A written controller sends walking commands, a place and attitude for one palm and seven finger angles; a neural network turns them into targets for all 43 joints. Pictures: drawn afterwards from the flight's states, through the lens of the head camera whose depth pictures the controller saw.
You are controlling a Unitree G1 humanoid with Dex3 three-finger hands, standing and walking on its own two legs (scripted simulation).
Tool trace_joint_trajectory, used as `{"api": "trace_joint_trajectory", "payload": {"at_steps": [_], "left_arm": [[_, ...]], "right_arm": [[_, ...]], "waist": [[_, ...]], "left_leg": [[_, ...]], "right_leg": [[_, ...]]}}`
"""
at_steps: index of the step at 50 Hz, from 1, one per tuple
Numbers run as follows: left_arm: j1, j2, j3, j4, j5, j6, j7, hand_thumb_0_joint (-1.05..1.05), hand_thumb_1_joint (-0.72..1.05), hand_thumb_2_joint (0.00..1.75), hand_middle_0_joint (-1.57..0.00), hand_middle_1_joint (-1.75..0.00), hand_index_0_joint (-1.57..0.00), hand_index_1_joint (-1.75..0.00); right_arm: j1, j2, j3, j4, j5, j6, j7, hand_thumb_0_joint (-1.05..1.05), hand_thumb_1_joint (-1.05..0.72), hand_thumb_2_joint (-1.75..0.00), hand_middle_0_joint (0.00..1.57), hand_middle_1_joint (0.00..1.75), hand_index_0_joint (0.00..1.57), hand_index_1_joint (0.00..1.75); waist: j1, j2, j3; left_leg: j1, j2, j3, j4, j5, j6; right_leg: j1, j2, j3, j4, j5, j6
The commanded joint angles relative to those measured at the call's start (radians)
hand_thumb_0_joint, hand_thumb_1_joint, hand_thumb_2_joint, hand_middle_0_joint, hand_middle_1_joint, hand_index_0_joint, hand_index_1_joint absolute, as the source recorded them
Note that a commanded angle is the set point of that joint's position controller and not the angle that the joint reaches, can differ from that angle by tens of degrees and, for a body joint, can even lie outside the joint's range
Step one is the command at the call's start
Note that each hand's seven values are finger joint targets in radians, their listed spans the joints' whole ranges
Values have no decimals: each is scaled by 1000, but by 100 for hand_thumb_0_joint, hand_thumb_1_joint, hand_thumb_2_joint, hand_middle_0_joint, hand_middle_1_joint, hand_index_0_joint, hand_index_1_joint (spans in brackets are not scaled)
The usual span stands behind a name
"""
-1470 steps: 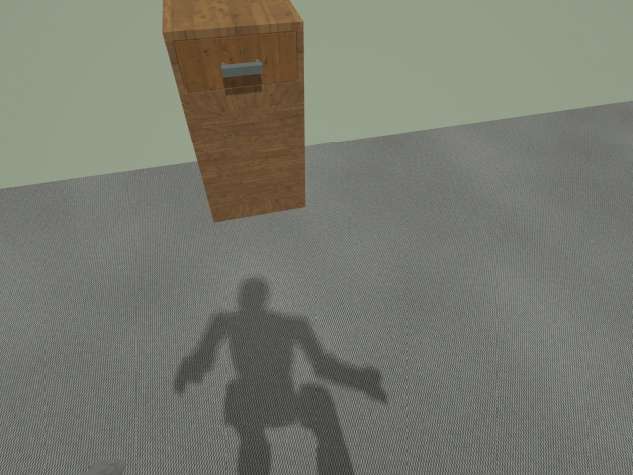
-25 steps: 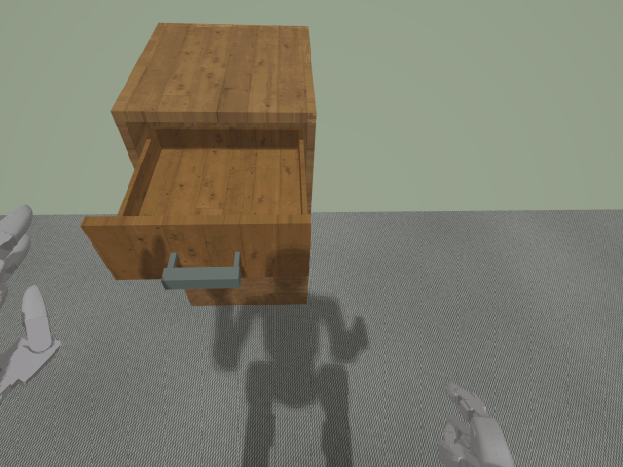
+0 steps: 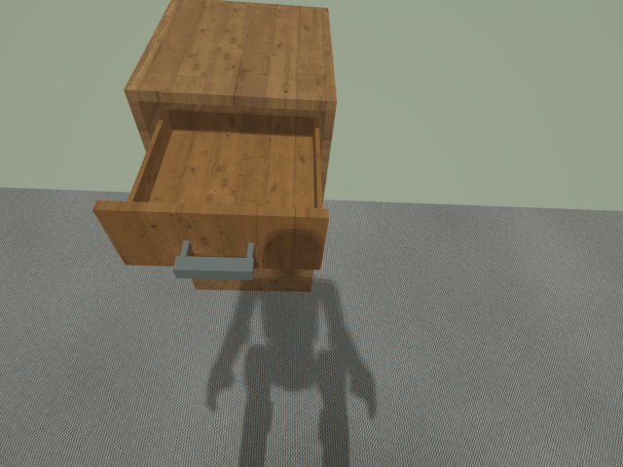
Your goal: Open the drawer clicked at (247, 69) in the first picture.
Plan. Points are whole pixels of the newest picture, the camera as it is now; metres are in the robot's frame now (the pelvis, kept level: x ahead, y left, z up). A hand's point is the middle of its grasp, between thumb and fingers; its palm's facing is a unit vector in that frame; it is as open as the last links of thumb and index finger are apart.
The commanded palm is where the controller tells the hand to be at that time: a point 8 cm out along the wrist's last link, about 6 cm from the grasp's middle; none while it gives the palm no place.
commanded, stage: let the arm hang, fingers relaxed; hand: left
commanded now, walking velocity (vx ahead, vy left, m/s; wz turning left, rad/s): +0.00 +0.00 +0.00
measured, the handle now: (216, 257) +0.43 +0.19 -0.08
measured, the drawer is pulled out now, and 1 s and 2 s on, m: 0.29 0.29 0.29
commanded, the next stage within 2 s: look to check the result in 0.68 s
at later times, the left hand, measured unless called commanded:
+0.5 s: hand out of the picture -0.01 +0.16 -0.17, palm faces +0.02 -0.99 -0.15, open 7.4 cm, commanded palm none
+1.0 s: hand out of the picture -0.03 +0.16 -0.17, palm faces +0.02 -0.99 -0.17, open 7.4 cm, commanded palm none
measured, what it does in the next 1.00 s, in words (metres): stands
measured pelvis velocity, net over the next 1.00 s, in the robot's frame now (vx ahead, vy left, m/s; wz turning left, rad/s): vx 0.00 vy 0.00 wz -0.03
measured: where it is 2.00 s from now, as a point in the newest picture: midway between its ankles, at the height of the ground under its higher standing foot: outside the picture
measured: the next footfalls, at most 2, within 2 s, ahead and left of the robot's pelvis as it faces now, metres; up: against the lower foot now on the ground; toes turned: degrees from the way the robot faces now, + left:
none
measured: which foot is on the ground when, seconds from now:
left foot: down 0.00-1.00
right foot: down 0.00-1.00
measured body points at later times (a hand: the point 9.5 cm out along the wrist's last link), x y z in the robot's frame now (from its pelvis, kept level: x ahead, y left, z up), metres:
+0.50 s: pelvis +0.00 +0.01 +0.00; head +0.00 +0.01 +0.45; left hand -0.01 +0.21 -0.16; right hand -0.03 -0.19 -0.16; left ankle +0.01 +0.12 -0.74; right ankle +0.00 -0.11 -0.74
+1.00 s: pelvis +0.00 +0.00 +0.00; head +0.02 +0.00 +0.45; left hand -0.03 +0.21 -0.16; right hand -0.04 -0.20 -0.16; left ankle +0.01 +0.12 -0.74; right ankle +0.00 -0.11 -0.74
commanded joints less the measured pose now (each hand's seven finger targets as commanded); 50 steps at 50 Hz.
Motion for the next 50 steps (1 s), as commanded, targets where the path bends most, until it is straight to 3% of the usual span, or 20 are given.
{"api": "trace_joint_trajectory", "payload": {"at_steps": [1, 6, 9, 11, 15, 25, 27, 30, 43, 45, 50], "left_arm": [[48, 60, 3, 23, -5, -39, 2, 0, 90, 90, -20, -30, -20, -30], [77, 43, -6, 88, -6, -42, 9, 0, 90, 90, -20, -30, -20, -30], [87, 33, -9, 111, -7, -41, 12, 0, 90, 90, -20, -30, -20, -30], [93, 28, -9, 122, -6, -41, 14, 0, 90, 90, -20, -30, -20, -30], [103, 16, -7, 131, -3, -41, 16, 0, 90, 90, -20, -30, -20, -30], [110, -10, -1, 129, -3, -47, 20, 0, 90, 90, -20, -30, -20, -30], [107, -12, -1, 131, -3, -46, 19, 0, 90, 90, -20, -30, -20, -30], [107, -12, 0, 131, -3, -50, 20, 0, 90, 90, -20, -30, -20, -30], [108, -13, -3, 141, -7, -51, 20, 0, 90, 90, -20, -30, -20, -30], [108, -8, -2, 141, -6, -52, 21, 0, 90, 90, -20, -30, -20, -30], [108, -10, -2, 142, -6, -50, 21, 0, 90, 90, -20, -30, -20, -30]], "right_arm": [[54, -98, -26, -19, 10, -26, -12, 0, -90, -90, 20, 30, 20, 30], [94, -77, -21, 33, 13, -27, -15, 0, -90, -90, 20, 30, 20, 30], [105, -61, -18, 58, 13, -24, -16, 0, -90, -90, 20, 30, 20, 30], [117, -49, -18, 70, 11, -24, -15, 0, -90, -90, 20, 30, 20, 30], [119, -43, -20, 81, 12, -23, -15, 0, -90, -90, 20, 30, 20, 30], [131, -11, -24, 94, 9, -31, -17, 0, -90, -90, 20, 30, 20, 30], [131, -6, -23, 95, 8, -32, -17, 0, -90, -90, 20, 30, 20, 30], [135, -6, -24, 94, 10, -33, -18, 0, -90, -90, 20, 30, 20, 30], [139, -9, -22, 104, 10, -31, -20, 0, -90, -90, 20, 30, 20, 30], [133, -13, -23, 104, 12, -28, -19, 0, -90, -90, 20, 30, 20, 30], [132, -15, -24, 105, 12, -28, -19, 0, -90, -90, 20, 30, 20, 30]], "waist": [[-9, 81, -84], [-11, 50, -58], [-11, 22, -4], [-13, 47, 3], [-12, 39, 30], [-11, 48, 26], [-11, 79, 28], [-11, 45, 22], [-16, 63, 3], [-16, 34, 25], [-15, 41, 21]], "left_leg": [[16, 73, -74, -140, 128, 54], [43, 70, -57, -148, 158, 52], [19, 62, -52, -158, 114, 49], [21, 64, -53, -166, 101, 50], [12, 59, -52, -179, 39, 48], [9, 57, -45, -176, 61, 47], [1, 55, -42, -177, 53, 47], [13, 58, -42, -170, 92, 46], [36, 58, -34, -161, 116, 41], [35, 62, -33, -164, 108, 39], [39, 61, -35, -169, 96, 39]], "right_leg": [[54, -79, 82, -107, 81, -30], [35, -85, 80, -119, 89, -28], [10, -86, 84, -133, 47, -28], [2, -83, 81, -133, 30, -27], [-33, -76, 88, -135, -16, -26], [-33, -73, 93, -124, 20, -26], [-28, -76, 98, -124, 23, -27], [-25, -75, 95, -125, 44, -27], [-9, -81, 100, -134, 59, -30], [-28, -76, 99, -138, 49, -29], [-31, -75, 100, -138, 35, -28]]}}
